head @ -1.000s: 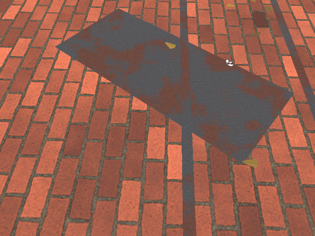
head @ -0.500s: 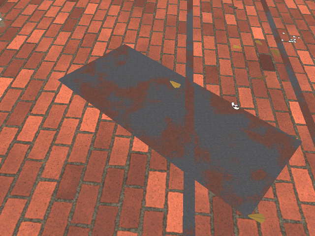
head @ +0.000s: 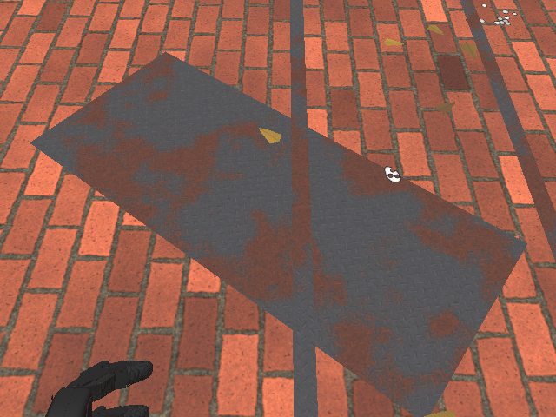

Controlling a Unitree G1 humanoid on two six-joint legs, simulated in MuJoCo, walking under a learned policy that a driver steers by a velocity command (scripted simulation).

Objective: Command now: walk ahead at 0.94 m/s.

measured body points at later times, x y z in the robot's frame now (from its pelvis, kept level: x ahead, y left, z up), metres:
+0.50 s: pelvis +0.43 +0.00 -0.01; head +0.46 +0.00 +0.44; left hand +0.35 +0.25 -0.15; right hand +0.67 -0.22 -0.08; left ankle +0.61 +0.09 -0.71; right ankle +0.13 -0.12 -0.67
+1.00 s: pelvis +0.89 -0.04 -0.01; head +0.92 -0.04 +0.44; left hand +1.14 +0.19 -0.07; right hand +0.83 -0.30 -0.15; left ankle +0.62 +0.09 -0.69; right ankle +1.09 -0.14 -0.71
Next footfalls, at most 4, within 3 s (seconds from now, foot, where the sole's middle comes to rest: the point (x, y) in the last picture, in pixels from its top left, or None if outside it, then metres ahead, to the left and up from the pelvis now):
0.48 left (227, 333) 0.65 0.09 -0.74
1.00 right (299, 180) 1.13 -0.14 -0.74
1.50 left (223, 80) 1.62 0.08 -0.74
2.00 right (280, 14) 2.02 -0.16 -0.74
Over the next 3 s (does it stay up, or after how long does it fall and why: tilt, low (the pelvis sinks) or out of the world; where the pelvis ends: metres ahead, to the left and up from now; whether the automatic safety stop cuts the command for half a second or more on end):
stays up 2.46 -0.52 0.00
